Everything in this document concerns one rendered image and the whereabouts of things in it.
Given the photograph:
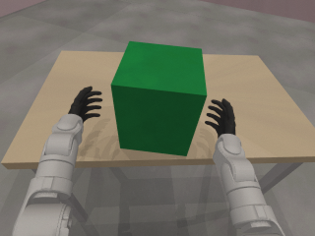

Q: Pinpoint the table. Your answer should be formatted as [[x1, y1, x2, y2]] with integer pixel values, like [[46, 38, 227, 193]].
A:
[[1, 50, 315, 222]]

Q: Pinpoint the left robot upper arm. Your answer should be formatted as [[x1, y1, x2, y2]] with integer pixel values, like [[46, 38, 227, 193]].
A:
[[15, 204, 73, 236]]

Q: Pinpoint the left robot hand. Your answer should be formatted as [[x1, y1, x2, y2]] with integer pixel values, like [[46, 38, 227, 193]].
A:
[[68, 86, 102, 123]]

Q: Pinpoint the right robot hand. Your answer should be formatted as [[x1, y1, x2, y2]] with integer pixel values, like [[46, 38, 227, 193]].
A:
[[205, 99, 236, 138]]

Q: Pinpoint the carton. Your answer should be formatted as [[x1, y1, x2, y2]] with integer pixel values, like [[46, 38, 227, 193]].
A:
[[110, 41, 207, 156]]

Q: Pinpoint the robot right forearm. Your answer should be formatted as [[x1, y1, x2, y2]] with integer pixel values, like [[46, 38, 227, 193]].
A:
[[213, 134, 285, 236]]

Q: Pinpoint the robot left forearm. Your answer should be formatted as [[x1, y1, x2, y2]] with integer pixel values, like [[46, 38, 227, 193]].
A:
[[11, 113, 84, 236]]

